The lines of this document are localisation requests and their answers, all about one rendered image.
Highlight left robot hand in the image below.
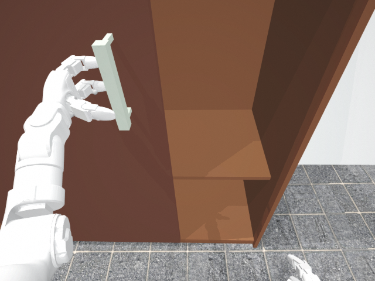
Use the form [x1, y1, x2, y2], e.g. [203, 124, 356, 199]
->
[42, 55, 115, 122]

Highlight robot left upper arm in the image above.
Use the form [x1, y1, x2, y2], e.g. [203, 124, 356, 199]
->
[0, 214, 73, 281]

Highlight handle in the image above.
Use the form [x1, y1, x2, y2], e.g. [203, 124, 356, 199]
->
[91, 33, 132, 131]

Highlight right robot hand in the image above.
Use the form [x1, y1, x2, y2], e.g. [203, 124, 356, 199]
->
[287, 254, 321, 281]

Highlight robot left forearm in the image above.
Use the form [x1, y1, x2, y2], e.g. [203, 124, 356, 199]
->
[0, 101, 72, 240]

